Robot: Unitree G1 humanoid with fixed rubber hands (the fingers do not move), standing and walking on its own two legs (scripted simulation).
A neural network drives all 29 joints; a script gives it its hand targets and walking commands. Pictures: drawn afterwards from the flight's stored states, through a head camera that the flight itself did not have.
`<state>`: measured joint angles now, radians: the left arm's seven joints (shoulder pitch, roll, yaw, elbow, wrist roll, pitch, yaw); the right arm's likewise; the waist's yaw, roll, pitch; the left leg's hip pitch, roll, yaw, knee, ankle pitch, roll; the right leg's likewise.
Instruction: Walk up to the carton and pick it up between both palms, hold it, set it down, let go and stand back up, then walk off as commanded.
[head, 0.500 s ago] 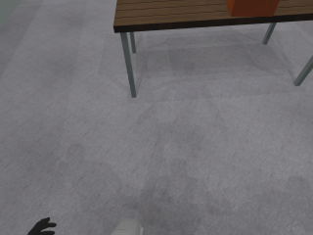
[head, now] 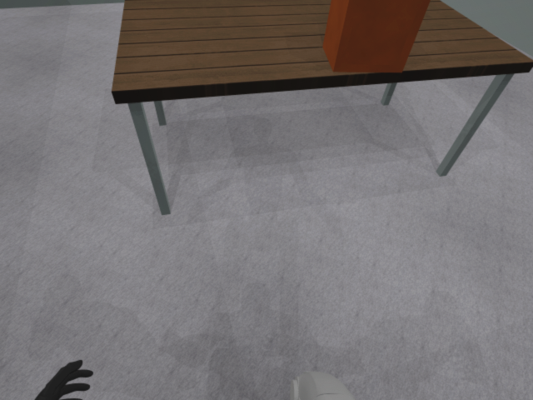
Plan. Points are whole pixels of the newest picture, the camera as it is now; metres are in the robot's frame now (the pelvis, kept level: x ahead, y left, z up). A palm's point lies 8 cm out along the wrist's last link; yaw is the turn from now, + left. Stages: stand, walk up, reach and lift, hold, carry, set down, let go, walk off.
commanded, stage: walk up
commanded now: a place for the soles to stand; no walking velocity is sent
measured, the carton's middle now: (370, 23) +1.24 -0.38 +0.03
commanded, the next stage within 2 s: none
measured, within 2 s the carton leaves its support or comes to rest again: neither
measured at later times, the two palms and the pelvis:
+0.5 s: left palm (155, 333) +0.24 +0.18 -0.07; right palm (520, 317) +0.27 -0.47 -0.11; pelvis +0.20 -0.16 +0.00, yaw -3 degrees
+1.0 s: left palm (232, 207) +0.52 +0.07 -0.10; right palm out of the picture +0.37 -0.57 -0.08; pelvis +0.35 -0.24 -0.01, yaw -5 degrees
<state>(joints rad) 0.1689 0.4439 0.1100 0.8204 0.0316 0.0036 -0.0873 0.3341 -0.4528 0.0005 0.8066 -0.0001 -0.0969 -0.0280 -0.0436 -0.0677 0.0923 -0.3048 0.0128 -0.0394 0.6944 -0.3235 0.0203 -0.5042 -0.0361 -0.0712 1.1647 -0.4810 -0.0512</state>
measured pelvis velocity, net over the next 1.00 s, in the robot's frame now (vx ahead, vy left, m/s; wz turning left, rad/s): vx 0.35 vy -0.24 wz -0.09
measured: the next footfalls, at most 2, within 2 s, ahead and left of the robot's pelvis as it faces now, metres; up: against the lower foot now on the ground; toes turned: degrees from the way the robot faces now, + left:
right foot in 0.22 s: +0.22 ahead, -0.21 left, +0.00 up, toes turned -8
left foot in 0.68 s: +0.43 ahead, -0.04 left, +0.00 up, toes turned -4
